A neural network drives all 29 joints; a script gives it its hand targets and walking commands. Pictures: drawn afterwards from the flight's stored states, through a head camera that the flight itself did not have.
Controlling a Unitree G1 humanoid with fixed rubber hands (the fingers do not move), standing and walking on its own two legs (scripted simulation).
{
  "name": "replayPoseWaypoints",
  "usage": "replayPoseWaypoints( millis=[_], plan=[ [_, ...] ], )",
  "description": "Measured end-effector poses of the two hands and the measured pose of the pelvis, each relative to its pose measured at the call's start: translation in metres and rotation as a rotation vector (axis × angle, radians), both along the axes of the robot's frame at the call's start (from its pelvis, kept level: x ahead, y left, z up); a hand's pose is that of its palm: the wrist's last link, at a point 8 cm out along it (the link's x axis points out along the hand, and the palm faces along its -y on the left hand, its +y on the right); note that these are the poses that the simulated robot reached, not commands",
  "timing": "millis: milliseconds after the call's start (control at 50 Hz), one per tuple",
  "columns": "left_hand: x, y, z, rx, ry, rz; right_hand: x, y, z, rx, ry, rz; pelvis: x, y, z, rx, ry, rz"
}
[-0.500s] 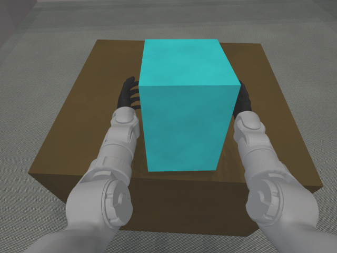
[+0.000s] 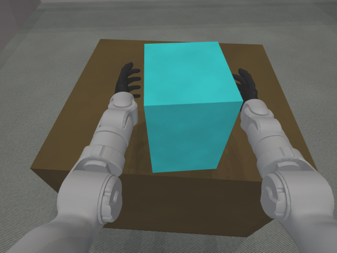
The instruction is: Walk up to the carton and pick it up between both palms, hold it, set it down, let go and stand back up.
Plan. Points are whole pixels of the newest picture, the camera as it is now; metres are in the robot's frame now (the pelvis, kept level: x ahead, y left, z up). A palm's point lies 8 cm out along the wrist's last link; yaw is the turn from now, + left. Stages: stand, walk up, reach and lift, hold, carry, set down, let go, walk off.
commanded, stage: set down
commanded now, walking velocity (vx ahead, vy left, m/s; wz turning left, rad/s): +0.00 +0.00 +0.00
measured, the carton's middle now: (183, 111) +0.48 +0.01 +0.07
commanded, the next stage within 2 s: none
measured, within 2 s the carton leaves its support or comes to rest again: neither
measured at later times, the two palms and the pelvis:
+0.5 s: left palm (100, 90) +0.41 +0.19 +0.19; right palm (267, 89) +0.43 -0.16 +0.20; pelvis -0.02 -0.02 +0.00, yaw +3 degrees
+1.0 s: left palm (108, 98) +0.41 +0.17 +0.18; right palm (277, 94) +0.43 -0.18 +0.19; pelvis -0.02 -0.03 +0.00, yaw +3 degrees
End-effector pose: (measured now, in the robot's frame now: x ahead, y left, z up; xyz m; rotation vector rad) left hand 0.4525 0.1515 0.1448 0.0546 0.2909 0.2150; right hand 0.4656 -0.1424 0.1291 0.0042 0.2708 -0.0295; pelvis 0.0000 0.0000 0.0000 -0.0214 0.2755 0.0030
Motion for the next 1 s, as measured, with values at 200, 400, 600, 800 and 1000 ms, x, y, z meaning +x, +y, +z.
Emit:
replayPoseWaypoints(
  millis=[200,400,600,800,1000],
  plan=[
    [-0.011,0.007,0.050,0.028,-0.038,-0.023,-0.007,-0.021,0.069,-0.029,-0.054,-0.026,-0.002,-0.005,-0.001,0.002,-0.054,0.012],
    [-0.031,0.023,0.054,0.014,-0.002,-0.008,-0.028,-0.019,0.077,-0.016,0.023,0.000,-0.010,-0.014,-0.001,0.017,-0.095,0.033],
    [-0.041,0.044,0.043,-0.001,0.008,0.043,-0.033,-0.012,0.062,0.004,0.042,0.020,-0.025,-0.020,-0.004,0.022,-0.047,0.050],
    [-0.034,0.040,0.052,-0.006,-0.021,0.029,-0.027,-0.018,0.070,0.011,0.019,0.005,-0.029,-0.024,-0.004,0.022,-0.021,0.058],
    [-0.044,0.020,0.032,0.007,-0.019,-0.048,-0.037,-0.036,0.057,0.013,-0.011,-0.011,-0.021,-0.026,0.002,0.026,-0.103,0.053]
  ],
)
